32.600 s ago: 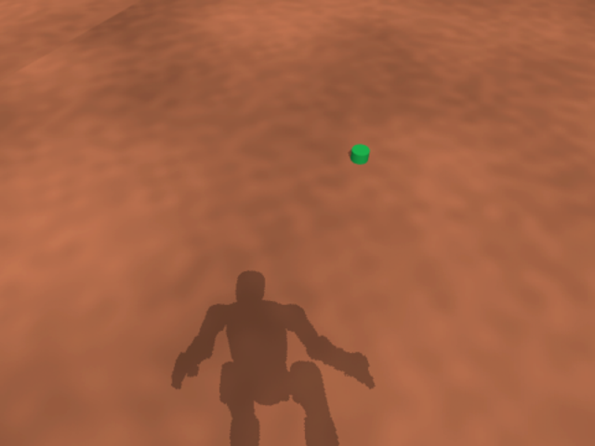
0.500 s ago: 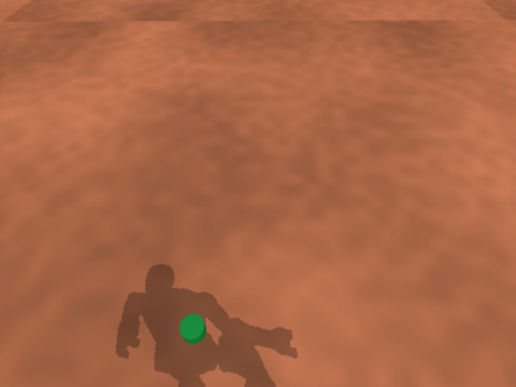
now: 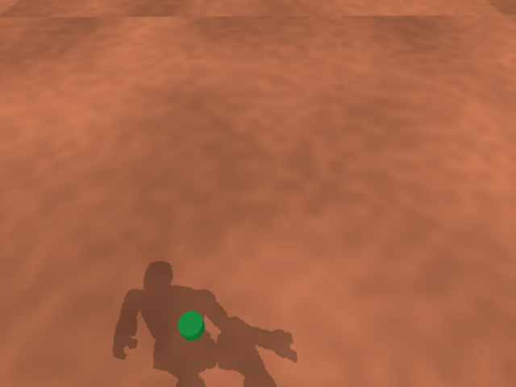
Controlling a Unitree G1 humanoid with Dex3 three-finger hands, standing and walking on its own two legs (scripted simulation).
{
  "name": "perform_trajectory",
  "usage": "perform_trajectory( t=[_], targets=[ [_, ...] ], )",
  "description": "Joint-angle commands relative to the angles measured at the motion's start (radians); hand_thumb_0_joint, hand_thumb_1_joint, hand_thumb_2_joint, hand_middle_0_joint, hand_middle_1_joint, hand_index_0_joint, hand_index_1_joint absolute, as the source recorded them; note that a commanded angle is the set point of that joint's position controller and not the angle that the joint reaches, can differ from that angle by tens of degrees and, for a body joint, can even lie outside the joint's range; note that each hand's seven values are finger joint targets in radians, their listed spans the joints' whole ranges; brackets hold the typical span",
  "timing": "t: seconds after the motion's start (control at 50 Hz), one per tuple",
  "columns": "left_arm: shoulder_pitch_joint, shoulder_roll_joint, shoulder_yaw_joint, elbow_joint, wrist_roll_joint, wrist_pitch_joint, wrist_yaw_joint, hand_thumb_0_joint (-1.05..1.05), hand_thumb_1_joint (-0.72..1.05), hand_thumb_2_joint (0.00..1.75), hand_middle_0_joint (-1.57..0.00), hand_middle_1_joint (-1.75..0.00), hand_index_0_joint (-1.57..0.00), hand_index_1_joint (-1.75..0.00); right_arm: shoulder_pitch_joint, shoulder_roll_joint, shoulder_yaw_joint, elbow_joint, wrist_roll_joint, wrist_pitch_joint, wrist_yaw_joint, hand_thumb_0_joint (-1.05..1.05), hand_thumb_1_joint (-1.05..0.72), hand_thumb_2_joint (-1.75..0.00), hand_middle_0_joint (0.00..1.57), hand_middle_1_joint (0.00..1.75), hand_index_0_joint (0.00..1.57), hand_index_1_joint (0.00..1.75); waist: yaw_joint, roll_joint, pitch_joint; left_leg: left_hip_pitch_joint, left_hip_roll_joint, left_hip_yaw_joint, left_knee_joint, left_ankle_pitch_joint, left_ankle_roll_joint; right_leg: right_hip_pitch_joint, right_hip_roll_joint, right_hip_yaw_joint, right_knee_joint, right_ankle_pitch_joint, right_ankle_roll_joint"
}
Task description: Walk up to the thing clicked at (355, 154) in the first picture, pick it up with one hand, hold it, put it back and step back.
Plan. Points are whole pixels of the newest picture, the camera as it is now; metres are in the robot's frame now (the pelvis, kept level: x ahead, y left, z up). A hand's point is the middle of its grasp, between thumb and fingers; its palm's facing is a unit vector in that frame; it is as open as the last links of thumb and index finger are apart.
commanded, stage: stand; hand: left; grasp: from above
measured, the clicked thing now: (191, 325) +0.44 +0.27 -0.75
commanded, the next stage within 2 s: step back in 0.08 s
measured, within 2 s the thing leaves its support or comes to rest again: neither
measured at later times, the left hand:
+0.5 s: hand out of the picture +0.10 +0.32 -0.18, palm faces -0.02 -0.93 -0.37, open 7.4 cm
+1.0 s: hand out of the picture -0.02 +0.31 -0.15, palm faces -0.05 -0.91 -0.40, open 7.4 cm
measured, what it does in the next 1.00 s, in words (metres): walks backwards: right foot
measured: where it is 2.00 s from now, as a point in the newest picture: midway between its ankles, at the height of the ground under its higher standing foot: outside the picture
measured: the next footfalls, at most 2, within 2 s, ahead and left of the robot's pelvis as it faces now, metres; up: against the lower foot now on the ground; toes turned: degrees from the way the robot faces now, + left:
right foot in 0.78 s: -0.06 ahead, -0.05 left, +0.00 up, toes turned +0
left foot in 1.14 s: -0.18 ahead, +0.19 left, +0.00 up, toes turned -4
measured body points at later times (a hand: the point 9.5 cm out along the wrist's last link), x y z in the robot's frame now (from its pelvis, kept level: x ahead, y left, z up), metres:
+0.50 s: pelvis -0.06 +0.05 -0.02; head +0.02 +0.08 +0.42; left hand +0.10 +0.36 -0.16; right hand +0.00 -0.27 -0.13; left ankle -0.06 +0.14 -0.75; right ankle -0.05 -0.10 -0.70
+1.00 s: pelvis -0.15 +0.06 -0.01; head -0.09 +0.04 +0.43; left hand -0.01 +0.36 -0.12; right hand -0.07 -0.26 -0.14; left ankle -0.19 +0.20 -0.67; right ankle -0.10 -0.05 -0.75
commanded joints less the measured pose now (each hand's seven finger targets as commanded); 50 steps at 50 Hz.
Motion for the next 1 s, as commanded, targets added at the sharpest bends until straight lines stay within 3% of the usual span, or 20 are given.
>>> perform_trajectory(
  t=[0.0,0.06,0.12,0.16,0.22,0.26,0.3,0.34,0.36,0.38,0.4,0.5,0.6,0.68,0.74,0.78,0.8,0.82,0.9,0.98],
  targets=[
    [-0.038,0.213,0.039,-0.066,-0.002,-0.027,0.010,0.00,0.90,0.90,-0.20,-0.30,-0.20,-0.30,-0.034,-0.191,-0.027,-0.059,0.000,-0.018,-0.009,0.00,-0.90,-0.90,0.20,0.30,0.20,0.30,0.007,-0.027,-0.046,-0.031,0.098,-0.075,-0.052,0.083,0.038,0.006,-0.112,0.092,-0.067,0.055,-0.016],
    [-0.037,0.295,0.086,-0.093,-0.020,-0.017,0.015,0.00,0.90,0.90,-0.20,-0.30,-0.20,-0.30,-0.077,-0.259,-0.048,-0.086,0.005,-0.002,-0.006,0.00,-0.90,-0.90,0.20,0.30,0.20,0.30,0.009,-0.018,0.049,-0.101,0.080,-0.083,0.076,0.256,0.060,-0.064,-0.114,0.121,0.019,0.301,-0.025],
    [-0.021,0.298,0.097,-0.135,-0.022,-0.011,0.023,0.00,0.90,0.90,-0.20,-0.30,-0.20,-0.30,-0.033,-0.226,-0.049,-0.119,0.022,0.010,-0.007,0.00,-0.90,-0.90,0.20,0.30,0.20,0.30,-0.005,-0.068,-0.067,-0.092,0.038,-0.028,0.221,0.261,0.058,-0.009,-0.165,0.148,0.048,0.446,-0.094],
    [-0.049,0.310,0.105,-0.170,-0.018,-0.003,0.023,0.00,0.90,0.90,-0.20,-0.30,-0.20,-0.30,-0.014,-0.214,-0.057,-0.133,0.023,0.023,-0.006,0.00,-0.90,-0.90,0.20,0.30,0.20,0.30,-0.012,-0.113,-0.107,-0.109,-0.013,0.005,0.326,0.138,0.049,-0.030,-0.229,0.195,0.042,0.458,-0.157],
    [-0.112,0.323,0.111,-0.241,0.009,0.006,0.024,0.00,0.90,0.90,-0.20,-0.30,-0.20,-0.30,0.030,-0.220,-0.071,-0.163,0.013,0.047,0.003,0.00,-0.90,-0.90,0.20,0.30,0.20,0.30,-0.017,-0.218,-0.121,-0.142,-0.057,-0.019,0.559,-0.331,0.069,-0.129,-0.338,0.269,0.047,0.411,-0.248],
    [-0.141,0.318,0.110,-0.272,0.016,0.013,0.024,0.00,0.90,0.90,-0.20,-0.30,-0.20,-0.30,0.057,-0.215,-0.074,-0.182,0.016,0.051,0.010,0.00,-0.90,-0.90,0.20,0.30,0.20,0.30,-0.032,-0.223,-0.109,-0.148,-0.041,-0.044,0.536,-0.334,0.077,-0.159,-0.312,0.224,0.096,0.391,-0.229],
    [-0.149,0.293,0.101,-0.288,0.013,0.021,0.026,0.00,0.90,0.90,-0.20,-0.30,-0.20,-0.30,0.069,-0.222,-0.077,-0.190,0.016,0.041,0.010,0.00,-0.90,-0.90,0.20,0.30,0.20,0.30,-0.038,-0.195,-0.123,-0.159,-0.030,-0.023,0.357,-0.164,0.071,-0.106,-0.241,0.168,0.196,0.381,-0.165],
    [-0.139,0.251,0.088,-0.309,-0.007,0.037,0.023,0.00,0.90,0.90,-0.20,-0.30,-0.20,-0.30,0.054,-0.272,-0.093,-0.206,-0.004,0.024,-0.001,0.00,-0.90,-0.90,0.20,0.30,0.20,0.30,-0.035,0.024,-0.119,-0.117,0.102,-0.158,0.126,0.386,0.089,-0.151,-0.076,0.074,0.397,0.215,-0.068],
    [-0.139,0.214,0.083,-0.325,-0.017,0.044,0.027,0.00,0.90,0.90,-0.20,-0.30,-0.20,-0.30,0.051,-0.334,-0.107,-0.213,-0.012,0.019,-0.005,0.00,-0.90,-0.90,0.20,0.30,0.20,0.30,-0.036,0.174,-0.107,-0.018,0.213,-0.324,0.088,0.622,0.143,-0.311,0.076,0.070,0.545,-0.127,-0.036],
    [-0.100,0.206,0.084,-0.314,-0.011,0.057,0.036,0.00,0.90,0.90,-0.20,-0.30,-0.20,-0.30,0.058,-0.332,-0.108,-0.219,-0.024,0.016,-0.010,0.00,-0.90,-0.90,0.20,0.30,0.20,0.30,-0.019,0.120,-0.108,0.004,0.259,-0.340,0.107,0.681,0.187,-0.359,0.109,0.161,0.655,-0.426,-0.034],
    [-0.072,0.203,0.080,-0.319,-0.010,0.059,0.040,0.00,0.90,0.90,-0.20,-0.30,-0.20,-0.30,0.061,-0.340,-0.108,-0.232,-0.016,0.013,-0.014,0.00,-0.90,-0.90,0.20,0.30,0.20,0.30,-0.024,0.126,-0.115,0.026,0.281,-0.332,0.144,0.823,0.198,-0.379,0.114,0.185,0.716,-0.468,-0.035],
    [-0.031,0.237,0.087,-0.308,-0.013,0.059,0.039,0.00,0.90,0.90,-0.20,-0.30,-0.20,-0.30,-0.031,-0.273,-0.098,-0.289,-0.016,0.012,-0.044,0.00,-0.90,-0.90,0.20,0.30,0.20,0.30,0.015,0.134,-0.107,0.073,0.177,-0.193,0.172,0.652,0.142,-0.430,0.111,0.224,0.804,-0.294,-0.022],
    [-0.049,0.232,0.094,-0.340,0.001,0.044,0.033,0.00,0.90,0.90,-0.20,-0.30,-0.20,-0.30,0.051,-0.262,-0.106,-0.297,-0.004,0.013,-0.050,0.00,-0.90,-0.90,0.20,0.30,0.20,0.30,-0.039,0.091,-0.107,0.167,0.198,-0.204,0.191,0.622,0.177,-0.404,0.081,0.166,0.600,-0.295,0.016],
    [-0.009,0.219,0.098,-0.346,0.008,0.030,0.026,0.00,0.90,0.90,-0.20,-0.30,-0.20,-0.30,0.030,-0.278,-0.107,-0.318,0.001,0.019,-0.041,0.00,-0.90,-0.90,0.20,0.30,0.20,0.30,-0.029,0.104,-0.140,0.126,0.219,-0.202,0.227,0.521,0.226,-0.280,0.034,0.100,0.365,-0.264,-0.006],
    [0.074,0.215,0.106,-0.308,0.019,0.019,0.022,0.00,0.90,0.90,-0.20,-0.30,-0.20,-0.30,-0.034,-0.282,-0.102,-0.333,0.009,0.026,-0.032,0.00,-0.90,-0.90,0.20,0.30,0.20,0.30,0.016,0.049,-0.144,-0.049,0.184,-0.170,0.284,0.333,0.182,-0.078,0.034,0.086,0.115,-0.004,-0.043],
    [0.066,0.290,0.126,-0.325,0.026,0.009,0.022,0.00,0.90,0.90,-0.20,-0.30,-0.20,-0.30,-0.039,-0.236,-0.086,-0.345,0.023,0.025,-0.026,0.00,-0.90,-0.90,0.20,0.30,0.20,0.30,0.010,-0.142,-0.148,-0.268,0.041,-0.093,0.413,0.034,0.091,0.031,-0.141,0.331,0.113,0.270,-0.143],
    [0.013,0.357,0.135,-0.350,0.015,0.015,0.018,0.00,0.90,0.90,-0.20,-0.30,-0.20,-0.30,-0.048,-0.212,-0.085,-0.342,0.023,0.034,-0.029,0.00,-0.90,-0.90,0.20,0.30,0.20,0.30,0.025,-0.301,-0.078,-0.280,-0.109,-0.006,0.598,-0.295,0.045,-0.119,-0.321,0.519,0.030,0.311,-0.296],
    [-0.026,0.364,0.136,-0.383,0.021,0.010,0.018,0.00,0.90,0.90,-0.20,-0.30,-0.20,-0.30,-0.027,-0.234,-0.094,-0.326,0.011,0.042,-0.034,0.00,-0.90,-0.90,0.20,0.30,0.20,0.30,0.028,-0.301,-0.027,-0.253,-0.110,-0.085,0.788,-0.473,0.029,-0.235,-0.386,0.600,0.004,0.299,-0.352],
    [-0.071,0.256,0.121,-0.417,0.012,0.016,0.029,0.00,0.90,0.90,-0.20,-0.30,-0.20,-0.30,0.044,-0.238,-0.084,-0.285,0.019,0.040,-0.022,0.00,-0.90,-0.90,0.20,0.30,0.20,0.30,-0.004,-0.125,-0.011,-0.319,-0.168,-0.138,0.882,-0.344,0.022,-0.179,-0.206,0.314,0.053,0.305,-0.235],
    [0.009,0.248,0.120,-0.432,0.025,0.026,0.027,0.00,0.90,0.90,-0.20,-0.30,-0.20,-0.30,0.045,-0.223,-0.069,-0.316,0.022,0.027,-0.030,0.00,-0.90,-0.90,0.20,0.30,0.20,0.30,0.038,-0.148,-0.109,-0.375,-0.127,-0.079,0.664,-0.349,0.000,0.059,-0.167,0.268,0.118,0.347,-0.215]
  ],
)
